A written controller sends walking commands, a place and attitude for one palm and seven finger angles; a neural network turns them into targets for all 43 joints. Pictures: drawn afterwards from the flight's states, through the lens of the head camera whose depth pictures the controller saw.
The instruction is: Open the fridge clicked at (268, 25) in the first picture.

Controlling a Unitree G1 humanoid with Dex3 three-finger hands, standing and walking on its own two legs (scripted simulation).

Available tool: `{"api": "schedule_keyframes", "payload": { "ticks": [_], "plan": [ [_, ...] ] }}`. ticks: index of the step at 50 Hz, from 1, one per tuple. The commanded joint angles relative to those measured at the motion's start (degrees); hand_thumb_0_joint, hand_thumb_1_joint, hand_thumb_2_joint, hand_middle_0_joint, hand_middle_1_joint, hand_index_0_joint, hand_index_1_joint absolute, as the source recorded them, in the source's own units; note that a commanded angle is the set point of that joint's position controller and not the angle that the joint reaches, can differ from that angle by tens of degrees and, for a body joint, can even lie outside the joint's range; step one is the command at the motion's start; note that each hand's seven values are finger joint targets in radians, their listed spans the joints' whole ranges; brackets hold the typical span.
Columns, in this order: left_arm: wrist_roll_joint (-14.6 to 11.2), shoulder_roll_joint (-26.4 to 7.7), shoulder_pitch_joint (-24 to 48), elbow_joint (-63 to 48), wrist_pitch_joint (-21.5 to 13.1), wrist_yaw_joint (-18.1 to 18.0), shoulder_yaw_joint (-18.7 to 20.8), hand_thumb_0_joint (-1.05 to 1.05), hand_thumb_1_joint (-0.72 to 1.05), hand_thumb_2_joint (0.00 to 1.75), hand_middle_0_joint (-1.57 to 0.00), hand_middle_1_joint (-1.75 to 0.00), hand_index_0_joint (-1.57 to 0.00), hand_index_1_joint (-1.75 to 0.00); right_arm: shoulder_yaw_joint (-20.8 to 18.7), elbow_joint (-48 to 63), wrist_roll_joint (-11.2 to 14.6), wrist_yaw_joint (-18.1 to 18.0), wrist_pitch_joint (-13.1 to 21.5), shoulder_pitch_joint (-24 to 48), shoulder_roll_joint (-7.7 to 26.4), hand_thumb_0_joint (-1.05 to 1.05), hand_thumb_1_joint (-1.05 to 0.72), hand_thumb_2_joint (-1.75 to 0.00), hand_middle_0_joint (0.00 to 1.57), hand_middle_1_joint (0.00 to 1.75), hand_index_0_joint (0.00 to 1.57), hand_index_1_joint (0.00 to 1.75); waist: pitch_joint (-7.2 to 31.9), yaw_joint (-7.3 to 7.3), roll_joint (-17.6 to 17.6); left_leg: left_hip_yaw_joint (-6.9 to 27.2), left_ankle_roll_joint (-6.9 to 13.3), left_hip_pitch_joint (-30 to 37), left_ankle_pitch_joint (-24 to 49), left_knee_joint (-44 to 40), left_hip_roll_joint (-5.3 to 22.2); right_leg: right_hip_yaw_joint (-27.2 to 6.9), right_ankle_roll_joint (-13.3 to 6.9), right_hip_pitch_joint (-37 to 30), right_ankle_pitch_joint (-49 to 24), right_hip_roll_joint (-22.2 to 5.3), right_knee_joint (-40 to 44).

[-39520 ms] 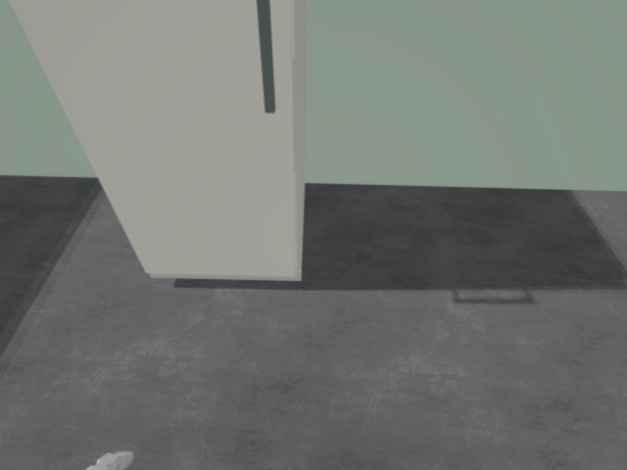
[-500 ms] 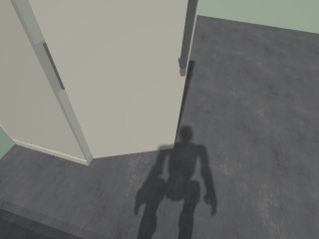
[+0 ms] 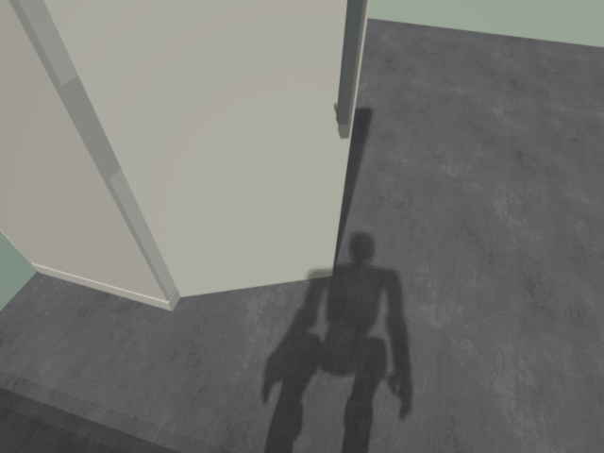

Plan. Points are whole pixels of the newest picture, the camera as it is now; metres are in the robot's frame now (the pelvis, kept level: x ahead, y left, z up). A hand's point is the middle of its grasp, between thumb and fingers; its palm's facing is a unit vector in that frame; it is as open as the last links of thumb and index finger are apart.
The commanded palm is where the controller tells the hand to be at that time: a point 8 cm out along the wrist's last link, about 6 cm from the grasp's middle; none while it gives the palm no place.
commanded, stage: look to check the result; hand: right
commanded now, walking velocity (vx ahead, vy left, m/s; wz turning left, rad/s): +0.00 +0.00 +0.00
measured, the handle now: (348, 30) +0.79 -0.03 +0.21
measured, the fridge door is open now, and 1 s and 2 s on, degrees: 64 64 64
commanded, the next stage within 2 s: stand and wait in 0.40 s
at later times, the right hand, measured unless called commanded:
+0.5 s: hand out of the picture +0.01 -0.17 -0.18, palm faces +0.00 +0.98 -0.19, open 7.4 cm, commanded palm none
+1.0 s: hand out of the picture +0.01 -0.16 -0.18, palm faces +0.00 +0.98 -0.18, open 7.4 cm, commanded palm none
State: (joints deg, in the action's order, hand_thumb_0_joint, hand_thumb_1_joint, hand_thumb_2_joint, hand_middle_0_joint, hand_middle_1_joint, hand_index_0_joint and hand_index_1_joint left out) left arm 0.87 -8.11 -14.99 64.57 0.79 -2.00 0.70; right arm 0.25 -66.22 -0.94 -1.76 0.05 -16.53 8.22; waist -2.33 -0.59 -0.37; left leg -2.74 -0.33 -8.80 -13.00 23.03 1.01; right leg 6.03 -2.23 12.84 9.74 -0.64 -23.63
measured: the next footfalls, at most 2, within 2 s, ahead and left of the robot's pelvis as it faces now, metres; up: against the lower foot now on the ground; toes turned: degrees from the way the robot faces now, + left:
none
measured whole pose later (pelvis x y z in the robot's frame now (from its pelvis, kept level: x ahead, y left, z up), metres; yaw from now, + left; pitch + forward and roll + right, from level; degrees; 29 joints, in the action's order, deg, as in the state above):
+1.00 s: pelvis +0.01 +0.01 +0.00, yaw +0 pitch -1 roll +0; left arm 0.6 -8.4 -13.8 65.4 0.5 -1.9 0.6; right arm 0.4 -65.9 -0.8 -1.8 0.6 -14.7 8.7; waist -2.8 -0.8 0.1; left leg -2.9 0.1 -7.2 -13.0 21.7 0.6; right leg 5.8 -1.6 11.4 9.8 -0.9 -22.5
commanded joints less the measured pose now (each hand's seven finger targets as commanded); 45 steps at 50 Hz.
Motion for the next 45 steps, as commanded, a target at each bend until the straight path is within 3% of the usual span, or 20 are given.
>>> {"api": "schedule_keyframes", "payload": {
  "ticks": [1,8,18,34,42,45],
  "plan": [
    [0.2,-6.0,-3.4,-1.3,-0.7,-0.1,0.7,0.0,0.9,0.9,-0.2,-0.3,-0.2,-0.3,-0.9,1.3,0.0,-0.3,0.8,-2.9,5.9,0.0,-0.9,-0.9,0.2,0.3,0.2,0.3,-1.6,-0.07,0.1,4.5,2.3,-4.6,0.8,-5.1,4.5,-7.2,-0.1,-1.6,2.0,-6.2,6.1],
    [0.2,-6.2,-3.1,-1.2,-0.9,-0.1,0.7,0.0,0.9,0.9,-0.2,-0.3,-0.2,-0.3,-1.0,1.3,0.0,-0.3,0.9,-2.8,6.1,0.0,-0.9,-0.9,0.2,0.3,0.2,0.3,-1.1,-0.06,-0.5,4.6,2.2,-4.2,2.0,-5.0,4.6,-7.2,-0.2,-2.5,-0.1,-6.3,5.8],
    [0.3,-6.6,-2.7,-1.0,-0.7,0.0,0.8,0.0,0.9,0.9,-0.2,-0.3,-0.2,-0.3,-1.0,1.6,0.0,-0.3,0.7,-2.1,6.5,0.0,-0.9,-0.9,0.2,0.3,0.2,0.3,-3.0,-0.02,-0.4,4.6,2.3,-4.9,-0.7,-5.5,4.4,-7.7,0.0,-1.1,4.1,-6.4,7.2],
    [0.0,-6.7,-2.4,-1.0,-1.0,0.0,0.8,0.0,0.9,0.9,-0.2,-0.3,-0.2,-0.3,-1.1,1.9,0.0,-0.3,1.1,-1.8,7.1,0.0,-0.9,-0.9,0.2,0.3,0.2,0.3,-0.1,0.19,0.5,4.8,2.3,-3.2,3.1,-5.4,4.9,-7.1,0.0,-3.5,-2.4,-6.3,5.3],
    [0.1,-6.2,-2.4,-0.5,-0.8,-0.1,0.6,0.0,0.9,0.9,-0.2,-0.3,-0.2,-0.3,-1.0,1.5,0.1,-0.3,1.0,-1.2,6.6,0.0,-0.9,-0.9,0.2,0.3,0.2,0.3,-2.1,-0.06,-0.1,4.8,2.3,-3.7,1.6,-6.2,4.9,-7.1,0.2,-3.0,-0.8,-6.3,6.2],
    [0.0,-6.2,-2.4,-0.5,-1.0,-0.1,0.6,0.0,0.9,0.9,-0.2,-0.3,-0.2,-0.3,-0.9,1.4,0.1,-0.3,1.2,-1.5,6.8,0.0,-0.9,-0.9,0.2,0.3,0.2,0.3,-1.0,0.05,0.7,4.8,2.3,-2.9,3.2,-6.2,5.1,-6.9,0.2,-3.7,-2.7,-6.4,5.6]
  ]
}}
